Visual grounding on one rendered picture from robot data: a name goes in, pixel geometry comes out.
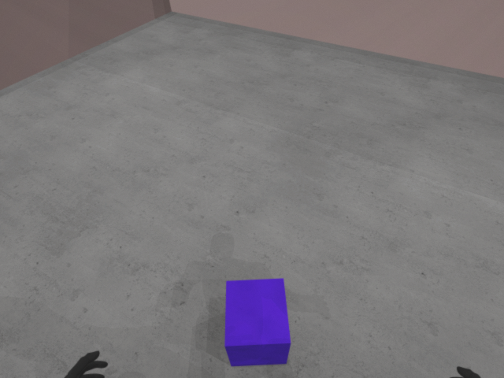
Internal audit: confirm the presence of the carton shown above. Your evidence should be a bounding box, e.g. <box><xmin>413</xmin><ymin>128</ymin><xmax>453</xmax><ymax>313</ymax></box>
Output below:
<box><xmin>224</xmin><ymin>278</ymin><xmax>291</xmax><ymax>366</ymax></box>

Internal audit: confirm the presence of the left robot hand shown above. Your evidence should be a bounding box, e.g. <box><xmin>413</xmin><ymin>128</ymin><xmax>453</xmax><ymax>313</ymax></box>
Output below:
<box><xmin>65</xmin><ymin>351</ymin><xmax>108</xmax><ymax>378</ymax></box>

